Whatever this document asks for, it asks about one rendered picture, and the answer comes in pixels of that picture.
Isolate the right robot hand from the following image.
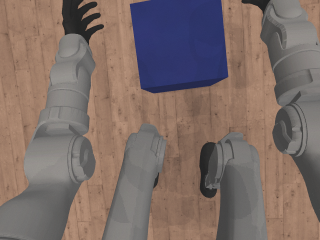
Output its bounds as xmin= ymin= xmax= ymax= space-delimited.
xmin=241 ymin=0 xmax=270 ymax=14

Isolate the left robot hand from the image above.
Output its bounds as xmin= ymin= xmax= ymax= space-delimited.
xmin=62 ymin=0 xmax=104 ymax=45

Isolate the carton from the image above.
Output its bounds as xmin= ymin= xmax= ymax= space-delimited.
xmin=130 ymin=0 xmax=229 ymax=94

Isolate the robot right upper arm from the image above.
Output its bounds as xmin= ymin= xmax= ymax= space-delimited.
xmin=272 ymin=101 xmax=320 ymax=223

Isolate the robot left forearm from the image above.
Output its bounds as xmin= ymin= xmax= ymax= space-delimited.
xmin=23 ymin=33 xmax=96 ymax=179

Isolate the robot right forearm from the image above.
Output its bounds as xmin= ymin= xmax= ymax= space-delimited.
xmin=260 ymin=0 xmax=320 ymax=107

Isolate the left robot foot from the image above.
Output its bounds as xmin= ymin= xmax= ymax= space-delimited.
xmin=153 ymin=172 xmax=159 ymax=188

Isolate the robot left upper arm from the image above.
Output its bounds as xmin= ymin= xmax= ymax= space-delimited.
xmin=0 ymin=134 xmax=96 ymax=240

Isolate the robot right thigh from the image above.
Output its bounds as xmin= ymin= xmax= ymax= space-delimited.
xmin=211 ymin=139 xmax=268 ymax=240

